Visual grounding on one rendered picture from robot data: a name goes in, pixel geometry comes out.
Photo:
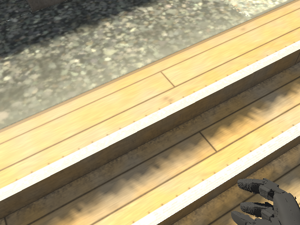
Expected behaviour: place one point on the stairs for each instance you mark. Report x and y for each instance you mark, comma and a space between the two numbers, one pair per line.
183, 169

